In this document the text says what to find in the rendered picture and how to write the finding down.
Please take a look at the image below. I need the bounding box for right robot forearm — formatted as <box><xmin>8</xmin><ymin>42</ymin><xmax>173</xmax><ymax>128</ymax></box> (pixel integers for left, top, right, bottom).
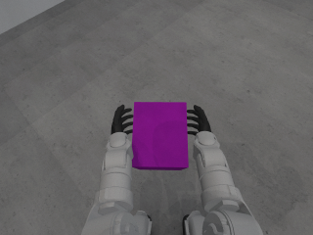
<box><xmin>193</xmin><ymin>131</ymin><xmax>255</xmax><ymax>219</ymax></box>

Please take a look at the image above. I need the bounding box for robot left hand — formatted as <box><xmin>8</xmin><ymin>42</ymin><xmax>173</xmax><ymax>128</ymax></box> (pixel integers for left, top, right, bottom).
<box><xmin>111</xmin><ymin>105</ymin><xmax>134</xmax><ymax>135</ymax></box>

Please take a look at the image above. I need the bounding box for left robot forearm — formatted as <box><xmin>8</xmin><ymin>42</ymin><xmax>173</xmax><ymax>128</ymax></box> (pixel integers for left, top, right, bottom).
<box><xmin>84</xmin><ymin>132</ymin><xmax>134</xmax><ymax>225</ymax></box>

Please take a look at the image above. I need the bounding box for robot left upper arm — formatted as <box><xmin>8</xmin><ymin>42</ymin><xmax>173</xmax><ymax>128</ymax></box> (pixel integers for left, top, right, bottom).
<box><xmin>81</xmin><ymin>210</ymin><xmax>139</xmax><ymax>235</ymax></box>

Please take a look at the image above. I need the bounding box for robot right upper arm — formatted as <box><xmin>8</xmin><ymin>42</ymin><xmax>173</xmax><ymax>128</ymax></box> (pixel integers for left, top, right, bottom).
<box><xmin>202</xmin><ymin>209</ymin><xmax>263</xmax><ymax>235</ymax></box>

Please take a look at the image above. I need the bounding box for right robot thigh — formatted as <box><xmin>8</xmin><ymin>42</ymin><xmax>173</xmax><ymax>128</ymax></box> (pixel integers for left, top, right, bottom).
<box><xmin>184</xmin><ymin>215</ymin><xmax>205</xmax><ymax>235</ymax></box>

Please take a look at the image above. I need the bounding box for robot right shin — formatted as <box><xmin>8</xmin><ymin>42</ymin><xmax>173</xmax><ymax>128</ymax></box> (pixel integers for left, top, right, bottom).
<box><xmin>188</xmin><ymin>211</ymin><xmax>201</xmax><ymax>218</ymax></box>

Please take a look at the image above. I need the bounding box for carton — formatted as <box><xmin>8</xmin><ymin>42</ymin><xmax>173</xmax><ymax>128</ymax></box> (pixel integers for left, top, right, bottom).
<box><xmin>132</xmin><ymin>102</ymin><xmax>189</xmax><ymax>170</ymax></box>

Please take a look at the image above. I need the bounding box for robot right hand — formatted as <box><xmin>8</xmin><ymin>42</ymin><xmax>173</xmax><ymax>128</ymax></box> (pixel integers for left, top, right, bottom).
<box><xmin>187</xmin><ymin>105</ymin><xmax>211</xmax><ymax>136</ymax></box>

